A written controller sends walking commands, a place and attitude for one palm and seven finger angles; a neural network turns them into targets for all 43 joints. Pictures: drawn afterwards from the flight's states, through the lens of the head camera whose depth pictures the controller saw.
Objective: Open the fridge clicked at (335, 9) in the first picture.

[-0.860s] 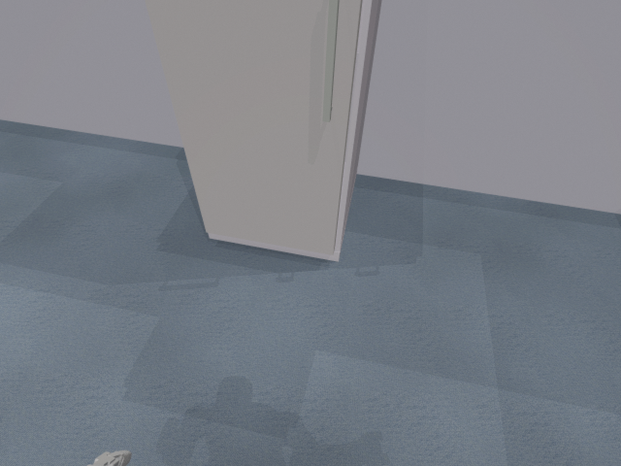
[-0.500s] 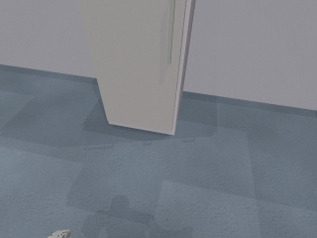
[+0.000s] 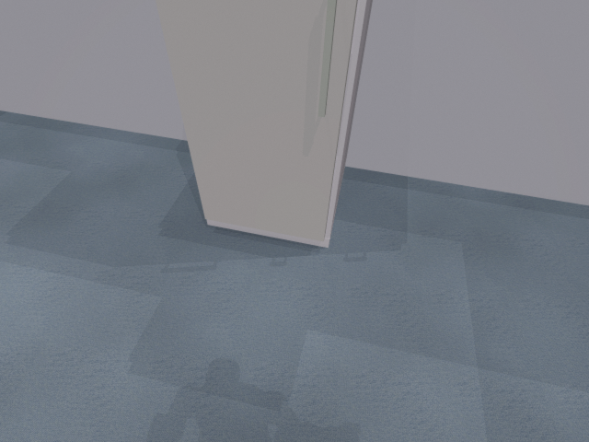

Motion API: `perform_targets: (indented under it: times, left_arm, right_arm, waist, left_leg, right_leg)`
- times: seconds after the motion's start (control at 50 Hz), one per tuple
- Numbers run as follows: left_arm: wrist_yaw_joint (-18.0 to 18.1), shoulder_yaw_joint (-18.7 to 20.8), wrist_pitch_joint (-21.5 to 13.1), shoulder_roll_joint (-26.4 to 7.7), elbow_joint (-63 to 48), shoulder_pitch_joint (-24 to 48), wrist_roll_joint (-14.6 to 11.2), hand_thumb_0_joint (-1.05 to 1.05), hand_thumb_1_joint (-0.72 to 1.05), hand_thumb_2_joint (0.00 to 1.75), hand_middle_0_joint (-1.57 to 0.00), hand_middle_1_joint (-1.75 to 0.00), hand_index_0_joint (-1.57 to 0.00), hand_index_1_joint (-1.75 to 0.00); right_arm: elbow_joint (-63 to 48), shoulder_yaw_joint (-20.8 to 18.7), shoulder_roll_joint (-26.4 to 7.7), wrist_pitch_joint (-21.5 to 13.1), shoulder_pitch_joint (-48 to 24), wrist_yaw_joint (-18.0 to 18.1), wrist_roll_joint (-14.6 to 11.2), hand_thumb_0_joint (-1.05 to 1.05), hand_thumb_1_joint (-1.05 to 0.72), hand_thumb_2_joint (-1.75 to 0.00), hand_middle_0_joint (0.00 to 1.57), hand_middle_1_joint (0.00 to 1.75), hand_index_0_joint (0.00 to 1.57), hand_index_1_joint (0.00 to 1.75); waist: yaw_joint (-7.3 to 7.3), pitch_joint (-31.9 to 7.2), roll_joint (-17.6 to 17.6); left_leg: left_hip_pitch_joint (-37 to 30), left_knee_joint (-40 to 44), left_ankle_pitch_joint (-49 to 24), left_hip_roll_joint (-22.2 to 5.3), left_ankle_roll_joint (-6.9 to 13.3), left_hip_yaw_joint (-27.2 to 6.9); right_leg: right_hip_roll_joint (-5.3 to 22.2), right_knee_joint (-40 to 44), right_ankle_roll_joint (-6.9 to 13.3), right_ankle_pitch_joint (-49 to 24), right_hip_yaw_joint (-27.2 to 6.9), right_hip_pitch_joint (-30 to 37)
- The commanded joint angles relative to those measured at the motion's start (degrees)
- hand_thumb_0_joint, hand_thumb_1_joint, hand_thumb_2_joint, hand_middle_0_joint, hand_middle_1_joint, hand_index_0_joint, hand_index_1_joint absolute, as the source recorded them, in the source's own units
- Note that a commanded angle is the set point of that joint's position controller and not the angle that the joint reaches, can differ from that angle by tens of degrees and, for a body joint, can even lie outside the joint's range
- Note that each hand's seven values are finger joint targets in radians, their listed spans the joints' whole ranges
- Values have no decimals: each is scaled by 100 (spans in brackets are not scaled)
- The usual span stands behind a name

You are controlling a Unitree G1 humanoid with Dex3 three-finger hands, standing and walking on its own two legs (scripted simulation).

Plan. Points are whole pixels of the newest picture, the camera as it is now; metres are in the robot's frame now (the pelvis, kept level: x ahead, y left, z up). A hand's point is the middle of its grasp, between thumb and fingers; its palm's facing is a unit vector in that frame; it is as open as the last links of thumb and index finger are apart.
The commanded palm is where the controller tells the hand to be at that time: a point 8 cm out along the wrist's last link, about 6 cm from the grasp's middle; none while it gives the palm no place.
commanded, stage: look at it before walking up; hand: right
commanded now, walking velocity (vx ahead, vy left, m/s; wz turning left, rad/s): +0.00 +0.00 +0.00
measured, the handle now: (329, 44) +0.99 -0.02 +0.13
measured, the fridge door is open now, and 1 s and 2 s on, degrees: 0 0 0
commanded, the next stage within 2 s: walk to a spot facing it in 0.58 s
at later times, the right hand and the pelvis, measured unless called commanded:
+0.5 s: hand out of the picture +0.08 -0.25 -0.16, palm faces -0.04 +0.94 -0.33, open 7.4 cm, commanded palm none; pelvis +0.01 +0.00 +0.00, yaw +0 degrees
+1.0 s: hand out of the picture +0.08 -0.21 -0.18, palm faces -0.14 +0.95 -0.28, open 7.4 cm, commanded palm none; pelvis +0.00 +0.00 -0.02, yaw +9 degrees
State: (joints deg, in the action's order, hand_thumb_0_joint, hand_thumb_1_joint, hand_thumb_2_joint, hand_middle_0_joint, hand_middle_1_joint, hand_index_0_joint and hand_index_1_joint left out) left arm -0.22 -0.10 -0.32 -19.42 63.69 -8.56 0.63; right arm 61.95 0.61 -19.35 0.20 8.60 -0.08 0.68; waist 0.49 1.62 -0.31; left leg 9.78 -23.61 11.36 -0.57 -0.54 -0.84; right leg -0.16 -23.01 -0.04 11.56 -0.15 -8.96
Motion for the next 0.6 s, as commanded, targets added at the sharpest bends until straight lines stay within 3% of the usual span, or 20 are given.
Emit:
perform_targets:
  times: [0.0,0.1,0.58]
  left_arm:
    - [68,242,-151,-1140,-370,340,-7,0,90,90,-20,-30,-20,-30]
    - [64,237,-146,-1131,-366,356,-3,0,90,90,-20,-30,-20,-30]
    - [82,235,-170,-1171,-369,464,-21,0,90,90,-20,-30,-20,-30]
  right_arm:
    - [-389,-252,-1165,-161,-262,74,3,0,-90,-90,20,30,20,30]
    - [-392,-256,-1168,-162,-267,70,10,0,-90,-90,20,30,20,30]
    - [-349,-249,-1172,-185,-269,72,6,0,-90,-90,20,30,20,30]
  waist:
    - [-50,-153,137]
    - [-49,-117,116]
    - [-51,-397,87]
  left_leg:
    - [98,562,54,-596,223,-618]
    - [150,605,163,-595,220,-631]
    - [-157,510,-730,-615,200,-525]
  right_leg:
    - [624,512,163,-184,-587,-75]
    - [619,525,156,-113,-579,-87]
    - [691,514,159,-765,-548,204]
